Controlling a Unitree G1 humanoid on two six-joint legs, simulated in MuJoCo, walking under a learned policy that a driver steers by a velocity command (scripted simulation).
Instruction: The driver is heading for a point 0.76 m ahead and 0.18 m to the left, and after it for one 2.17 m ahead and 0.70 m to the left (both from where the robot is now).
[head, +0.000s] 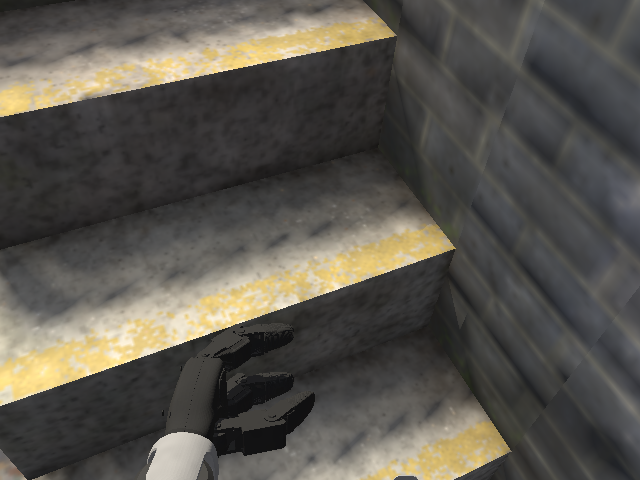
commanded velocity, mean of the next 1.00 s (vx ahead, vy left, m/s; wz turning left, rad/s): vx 0.50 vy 0.00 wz -0.01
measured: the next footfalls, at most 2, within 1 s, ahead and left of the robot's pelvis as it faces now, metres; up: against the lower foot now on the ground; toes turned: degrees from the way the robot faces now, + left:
left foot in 0.40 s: +0.34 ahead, +0.16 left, +0.41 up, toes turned +0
right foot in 0.92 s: +0.64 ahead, -0.03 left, +0.61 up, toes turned +2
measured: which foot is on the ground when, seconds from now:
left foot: down 0.00-0.02, up 0.04-0.38, down 0.40-0.96, up 0.98-1.00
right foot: down 0.00-0.44, up 0.46-0.90, down 0.92-1.00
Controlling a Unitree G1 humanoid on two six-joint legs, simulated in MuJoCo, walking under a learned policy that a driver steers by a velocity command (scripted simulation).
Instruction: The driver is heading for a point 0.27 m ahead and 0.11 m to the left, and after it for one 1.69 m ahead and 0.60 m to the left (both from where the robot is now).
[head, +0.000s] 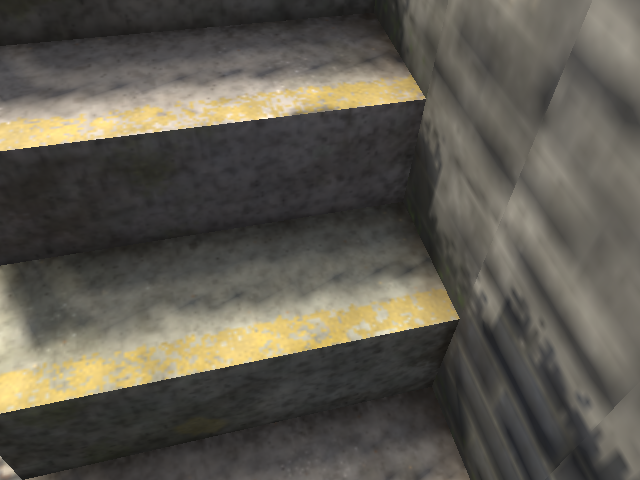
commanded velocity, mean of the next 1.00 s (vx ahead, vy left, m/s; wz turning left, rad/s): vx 0.18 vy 0.00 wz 0.46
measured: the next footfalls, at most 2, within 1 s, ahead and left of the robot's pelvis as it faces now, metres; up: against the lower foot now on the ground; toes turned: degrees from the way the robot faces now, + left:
left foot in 0.20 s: +0.11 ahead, +0.17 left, +0.24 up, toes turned +8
left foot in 0.38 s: +0.08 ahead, +0.17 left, +0.00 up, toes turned +10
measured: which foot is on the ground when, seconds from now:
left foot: up 0.00-0.18, down 0.20-0.28, up 0.30-0.36, down 0.38-0.70, up 0.72-1.00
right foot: down 0.00-0.38, up 0.40-0.66, down 0.68-1.00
